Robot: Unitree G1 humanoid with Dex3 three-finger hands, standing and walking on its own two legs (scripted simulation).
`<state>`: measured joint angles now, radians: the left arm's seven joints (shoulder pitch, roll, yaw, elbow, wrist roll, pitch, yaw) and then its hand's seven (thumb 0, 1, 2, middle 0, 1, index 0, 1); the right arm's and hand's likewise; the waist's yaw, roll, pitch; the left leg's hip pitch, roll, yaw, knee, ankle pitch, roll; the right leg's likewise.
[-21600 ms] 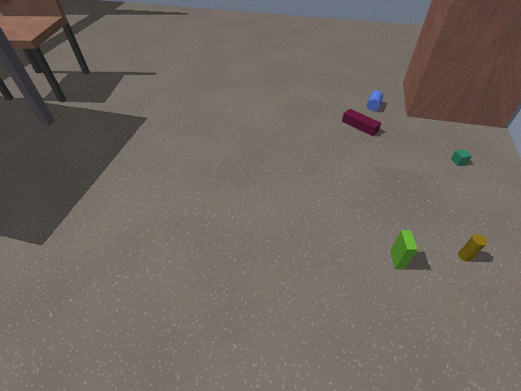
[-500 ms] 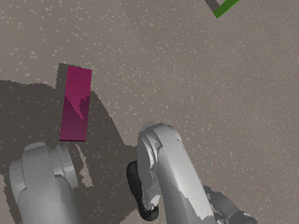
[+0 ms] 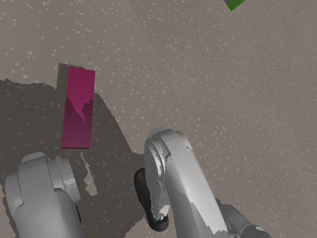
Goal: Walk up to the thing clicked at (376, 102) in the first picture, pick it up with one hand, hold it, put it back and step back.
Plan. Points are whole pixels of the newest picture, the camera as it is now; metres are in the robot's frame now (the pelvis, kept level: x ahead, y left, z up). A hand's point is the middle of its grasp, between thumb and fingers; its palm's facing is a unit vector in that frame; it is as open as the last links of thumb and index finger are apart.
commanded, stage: close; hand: left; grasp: from above
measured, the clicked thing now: out of the picture +0.41 +0.38 -0.25
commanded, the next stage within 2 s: settle in 0.82 s
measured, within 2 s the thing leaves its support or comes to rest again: leaves its support in 1.24 s
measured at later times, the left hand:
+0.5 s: hand out of the picture +0.39 +0.37 -0.23, palm faces -0.42 -0.15 -0.90, open 11.2 cm
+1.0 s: hand out of the picture +0.39 +0.37 -0.22, palm faces -0.42 -0.17 -0.89, open 10.9 cm
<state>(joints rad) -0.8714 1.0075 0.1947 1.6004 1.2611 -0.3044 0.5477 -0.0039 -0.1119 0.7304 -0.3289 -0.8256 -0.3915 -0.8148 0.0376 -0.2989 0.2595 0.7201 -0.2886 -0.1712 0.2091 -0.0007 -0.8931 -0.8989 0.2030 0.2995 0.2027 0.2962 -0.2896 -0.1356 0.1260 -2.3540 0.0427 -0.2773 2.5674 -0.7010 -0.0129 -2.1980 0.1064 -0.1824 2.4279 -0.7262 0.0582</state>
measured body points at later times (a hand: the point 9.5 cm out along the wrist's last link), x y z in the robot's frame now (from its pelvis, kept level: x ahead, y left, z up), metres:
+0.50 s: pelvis -0.01 +0.00 +0.00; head +0.23 +0.15 +0.35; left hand +0.41 +0.38 -0.17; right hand +0.10 -0.25 -0.07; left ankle +0.07 +0.13 -0.26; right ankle +0.10 -0.12 -0.26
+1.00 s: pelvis +0.00 +0.00 +0.00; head +0.24 +0.13 +0.35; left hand +0.41 +0.38 -0.17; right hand +0.10 -0.25 -0.07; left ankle +0.07 +0.13 -0.26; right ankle +0.10 -0.12 -0.26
